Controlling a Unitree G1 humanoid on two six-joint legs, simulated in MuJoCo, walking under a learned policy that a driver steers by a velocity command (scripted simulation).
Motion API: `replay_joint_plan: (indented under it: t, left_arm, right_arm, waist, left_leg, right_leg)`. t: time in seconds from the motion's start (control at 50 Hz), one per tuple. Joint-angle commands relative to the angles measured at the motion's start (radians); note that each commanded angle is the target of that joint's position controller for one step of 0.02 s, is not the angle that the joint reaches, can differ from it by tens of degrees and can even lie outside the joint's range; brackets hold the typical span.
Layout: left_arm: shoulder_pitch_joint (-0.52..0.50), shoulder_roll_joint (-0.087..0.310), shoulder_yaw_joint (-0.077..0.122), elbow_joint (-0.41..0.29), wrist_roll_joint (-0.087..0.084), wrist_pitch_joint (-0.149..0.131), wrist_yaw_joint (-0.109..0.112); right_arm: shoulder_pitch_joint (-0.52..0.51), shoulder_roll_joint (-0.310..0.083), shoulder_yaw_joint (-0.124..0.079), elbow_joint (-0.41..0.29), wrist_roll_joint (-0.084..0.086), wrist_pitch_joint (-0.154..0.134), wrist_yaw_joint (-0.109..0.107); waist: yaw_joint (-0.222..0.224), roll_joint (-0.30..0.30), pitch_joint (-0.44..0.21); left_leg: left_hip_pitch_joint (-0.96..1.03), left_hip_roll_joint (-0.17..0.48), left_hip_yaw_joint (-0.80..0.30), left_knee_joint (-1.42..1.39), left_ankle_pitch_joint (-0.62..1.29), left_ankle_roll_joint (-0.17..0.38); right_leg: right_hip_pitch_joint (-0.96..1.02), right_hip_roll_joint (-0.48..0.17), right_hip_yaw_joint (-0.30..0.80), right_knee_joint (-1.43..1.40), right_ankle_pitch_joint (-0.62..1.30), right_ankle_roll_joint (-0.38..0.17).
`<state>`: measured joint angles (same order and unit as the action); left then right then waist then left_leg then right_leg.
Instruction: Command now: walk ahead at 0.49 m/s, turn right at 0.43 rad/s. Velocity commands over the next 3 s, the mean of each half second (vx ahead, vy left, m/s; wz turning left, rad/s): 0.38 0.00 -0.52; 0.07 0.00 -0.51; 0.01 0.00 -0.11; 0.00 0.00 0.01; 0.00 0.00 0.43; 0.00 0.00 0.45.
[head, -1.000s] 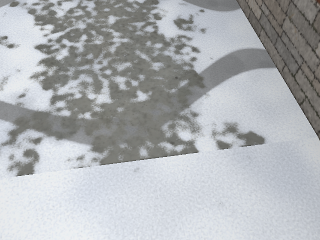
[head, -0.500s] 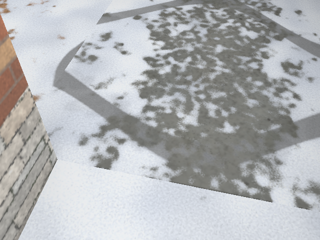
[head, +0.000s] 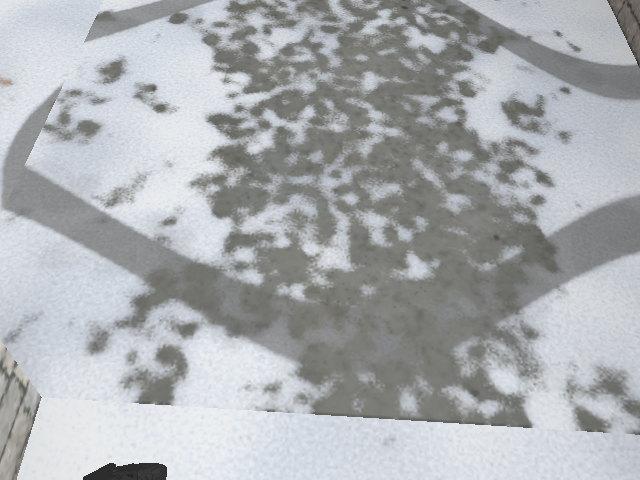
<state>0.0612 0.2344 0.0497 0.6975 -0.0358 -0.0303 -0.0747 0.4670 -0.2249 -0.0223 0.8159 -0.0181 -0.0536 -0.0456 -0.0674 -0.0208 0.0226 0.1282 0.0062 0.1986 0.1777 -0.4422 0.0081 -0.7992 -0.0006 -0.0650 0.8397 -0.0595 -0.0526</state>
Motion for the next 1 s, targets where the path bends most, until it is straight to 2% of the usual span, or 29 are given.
replay_joint_plan:
  t: [0.02,0.06,0.08,0.1,0.12,0.14,0.16,0.18,0.24,0.3,0.36,0.4,0.42,0.48,0.5,0.52,0.54,0.56,0.6,0.62,0.66,0.74,0.8,0.9,0.92,0.94,0.96,0.98,1.0]
  left_arm:
    - [-0.143,0.05,0.007,-0.134,0.005,-0.021,-0.015]
    - [0.05,0.124,0.033,-0.106,-0.005,-0.006,-0.013]
    - [0.23,0.198,0.067,-0.061,-0.006,-0.003,-0.002]
    - [0.326,0.241,0.081,-0.024,-0.01,0.012,0.026]
    - [0.3,0.315,0.086,-0.042,0.0,0.011,0.044]
    - [0.334,0.248,0.072,-0.05,0.024,0.004,0.06]
    - [0.298,0.194,0.06,-0.022,0.026,-0.014,0.062]
    - [0.21,0.157,0.047,-0.032,0.024,-0.029,0.059]
    - [0.115,0.128,0.035,-0.077,0.033,-0.04,0.057]
    - [0.117,0.149,0.034,-0.075,0.029,-0.039,0.076]
    - [0.171,0.215,0.057,-0.05,0.014,0.001,0.096]
    - [0.238,0.24,0.068,-0.032,0.006,0.025,0.103]
    - [0.226,0.243,0.072,-0.034,0.009,0.037,0.104]
    - [0.148,0.196,0.063,-0.083,-0.011,0.048,0.11]
    - [0.136,0.145,0.051,-0.098,-0.004,0.043,0.111]
    - [0.273,0.067,0.029,-0.105,0.035,0.046,0.11]
    - [0.423,0.086,0.022,-0.112,0.014,0.047,0.103]
    - [0.368,0.188,0.053,-0.093,-0.001,0.05,0.102]
    - [0.224,0.204,0.06,-0.105,-0.011,0.085,0.123]
    - [0.22,0.193,0.061,-0.115,-0.009,0.096,0.126]
    - [0.239,0.142,0.05,-0.117,-0.009,0.103,0.119]
    - [0.129,0.099,0.028,-0.163,0.002,0.096,0.108]
    - [0.072,0.1,0.025,-0.205,-0.002,0.106,0.057]
    - [0.159,0.117,0.041,-0.158,-0.006,0.112,0.007]
    - [0.182,0.13,0.045,-0.125,0.019,0.103,0.015]
    - [0.188,0.135,0.044,-0.124,0.03,0.094,0.021]
    - [0.154,0.229,0.051,-0.162,0.04,0.079,0.036]
    - [0.102,0.29,0.056,-0.208,0.07,0.061,0.038]
    - [0.091,0.233,0.051,-0.188,0.1,0.052,0.036]
  right_arm:
    - [0.012,-0.224,-0.056,-0.039,0.011,0.008,-0.026]
    - [-0.045,-0.249,-0.06,-0.047,0.016,0.013,-0.036]
    - [-0.083,-0.256,-0.061,-0.059,0.021,0.004,-0.029]
    - [-0.072,-0.198,-0.047,-0.077,0.0,-0.022,-0.018]
    - [0.014,-0.064,-0.003,-0.126,-0.017,-0.062,0.014]
    - [-0.116,-0.162,-0.02,-0.17,0.035,-0.11,0.039]
    - [-0.222,-0.182,-0.023,-0.2,0.065,-0.119,0.047]
    - [-0.24,-0.166,-0.017,-0.208,0.049,-0.12,0.043]
    - [-0.199,-0.167,-0.032,-0.192,0.021,-0.076,0.038]
    - [-0.259,-0.139,-0.025,-0.231,-0.015,-0.047,0.036]
    - [-0.389,-0.068,0.001,-0.267,-0.029,-0.036,0.039]
    - [-0.447,-0.097,-0.009,-0.277,-0.003,-0.029,0.043]
    - [-0.437,-0.13,-0.022,-0.277,0.017,-0.024,0.037]
    - [-0.32,-0.186,-0.068,-0.245,0.026,-0.019,0.023]
    - [-0.249,-0.241,-0.088,-0.218,0.004,-0.027,0.02]
    - [-0.215,-0.269,-0.087,-0.249,-0.009,-0.019,0.014]
    - [-0.225,-0.276,-0.084,-0.253,-0.018,-0.005,0.019]
    - [-0.286,-0.221,-0.079,-0.274,-0.021,-0.001,0.018]
    - [-0.327,-0.108,-0.042,-0.266,-0.017,0.024,0.005]
    - [-0.349,-0.107,-0.041,-0.255,-0.002,0.037,-0.004]
    - [-0.393,-0.152,-0.059,-0.252,-0.013,0.047,-0.023]
    - [-0.35,-0.164,-0.084,-0.235,-0.001,0.049,-0.043]
    - [-0.354,-0.218,-0.106,-0.239,0.007,0.055,-0.038]
    - [-0.391,-0.228,-0.101,-0.242,0.04,0.065,0.003]
    - [-0.351,-0.197,-0.094,-0.227,0.033,0.066,-0.002]
    - [-0.292,-0.152,-0.083,-0.201,0.018,0.069,-0.002]
    - [-0.223,-0.086,-0.062,-0.217,-0.035,0.073,0.002]
    - [-0.262,-0.154,-0.085,-0.238,-0.018,0.073,-0.008]
    - [-0.394,-0.205,-0.096,-0.269,0.029,0.071,-0.018]
  waist:
    - [0.036,0.182,0.0]
    - [0.167,0.254,-0.126]
    - [0.264,0.21,-0.207]
    - [0.258,0.049,-0.254]
    - [0.125,-0.217,-0.389]
    - [0.217,-0.1,-0.457]
    - [0.194,0.002,-0.238]
    - [0.119,0.118,-0.115]
    - [0.021,0.057,-0.012]
    - [0.02,0.003,0.005]
    - [0.073,-0.068,-0.028]
    - [0.109,-0.086,-0.069]
    - [0.094,-0.103,-0.084]
    - [0.007,-0.152,-0.121]
    - [-0.003,-0.126,-0.202]
    - [0.03,0.117,-0.346]
    - [0.085,0.389,-0.46]
    - [0.072,0.272,-0.393]
    - [0.054,0.128,-0.195]
    - [0.073,0.144,-0.149]
    - [0.099,0.182,-0.093]
    - [0.052,0.173,-0.106]
    - [0.054,0.183,-0.134]
    - [0.108,0.123,-0.124]
    - [0.107,0.082,-0.12]
    - [0.094,-0.038,-0.076]
    - [0.021,-0.352,-0.064]
    - [0.044,-0.302,-0.083]
    - [0.095,-0.197,-0.051]
  left_leg:
    - [0.022,0.256,0.009,0.175,1.402,0.033]
    - [0.016,0.282,-0.003,0.42,1.61,0.056]
    - [-0.081,0.235,0.016,0.637,1.495,0.051]
    - [-0.399,0.15,-0.04,0.913,0.679,0.025]
    - [-0.805,-0.045,-0.183,1.303,-0.14,-0.019]
    - [-0.956,-0.046,-0.384,1.428,-0.053,-0.008]
    - [-1.036,0.01,-0.362,1.379,0.029,0.008]
    - [-0.988,0.061,-0.349,1.265,0.103,0.016]
    - [-0.816,0.112,-0.307,1.169,0.132,-0.022]
    - [-0.781,0.092,-0.227,0.959,0.226,-0.082]
    - [-0.616,0.012,-0.181,0.632,0.355,-0.106]
    - [-0.569,-0.037,-0.173,0.523,0.371,-0.118]
    - [-0.547,-0.041,-0.205,0.502,0.326,-0.119]
    - [-0.426,-0.036,-0.242,0.331,0.371,-0.068]
    - [-0.283,0.037,-0.282,0.296,0.486,-0.011]
    - [0.011,0.292,-0.52,0.349,0.764,0.097]
    - [0.132,0.53,-0.93,0.252,0.73,0.302]
    - [0.024,0.486,-0.936,0.2,0.503,0.314]
    - [-0.178,0.32,-0.584,0.199,0.39,0.206]
    - [-0.265,0.268,-0.473,0.176,0.362,0.179]
    - [-0.398,0.193,-0.302,0.13,0.357,0.158]
    - [-0.281,0.255,-0.277,0.138,0.422,0.219]
    - [-0.293,0.307,-0.281,0.13,0.345,0.228]
    - [-0.442,0.278,-0.218,0.22,0.182,0.159]
    - [-0.483,0.235,-0.174,0.277,0.122,0.116]
    - [-0.552,0.174,-0.1,0.432,0.039,0.047]
    - [-0.774,0.045,-0.007,0.757,-0.227,-0.063]
    - [-0.793,0.006,-0.143,0.896,-0.225,-0.094]
    - [-0.736,0.025,-0.199,0.976,-0.151,-0.078]
  right_leg:
    - [0.104,0.077,-0.137,-0.068,-0.119,-0.055]
    - [0.368,0.106,-0.112,-0.116,-0.193,-0.11]
    - [0.643,0.125,-0.059,-0.271,-0.093,-0.15]
    - [0.973,-0.013,0.189,-0.279,-0.099,-0.195]
    - [1.26,-0.274,0.737,-0.322,-0.129,-0.406]
    - [1.25,-0.329,0.969,-0.57,-0.439,-0.445]
    - [1.1,-0.3,0.837,-0.618,-0.494,-0.375]
    - [0.906,-0.255,0.715,-0.628,-0.375,-0.317]
    - [0.592,-0.122,0.454,-0.637,-0.048,-0.271]
    - [0.447,-0.065,0.292,-0.603,0.328,-0.242]
    - [0.381,0.017,0.22,-0.552,0.312,-0.171]
    - [0.438,-0.008,0.271,-0.524,0.216,-0.147]
    - [0.478,-0.032,0.312,-0.483,0.174,-0.139]
    - [0.575,-0.044,0.427,-0.36,0.099,-0.068]
    - [0.591,0.012,0.369,-0.23,0.091,-0.017]
    - [0.424,0.094,0.287,0.064,-0.454,0.045]
    - [0.213,0.159,0.274,0.364,-0.728,0.086]
    - [0.138,0.074,0.27,0.503,-0.599,0.119]
    - [0.134,0.015,0.19,0.551,-0.445,0.14]
    - [0.172,0.0,0.169,0.531,-0.407,0.147]
    - [0.283,0.011,0.099,0.468,-0.332,0.156]
    - [0.248,-0.037,0.098,0.25,-0.344,0.164]
    - [0.32,-0.1,0.114,0.135,-0.35,0.122]
    - [0.585,-0.054,0.042,-0.21,-0.256,0.032]
    - [0.647,-0.011,0.015,-0.273,-0.252,0.012]
    - [0.676,-0.044,0.11,-0.37,-0.193,-0.013]
    - [0.736,-0.283,0.456,-0.426,0.075,-0.086]
    - [0.564,-0.403,0.564,-0.493,0.062,-0.238]
    - [0.45,-0.341,0.509,-0.558,-0.153,-0.231]
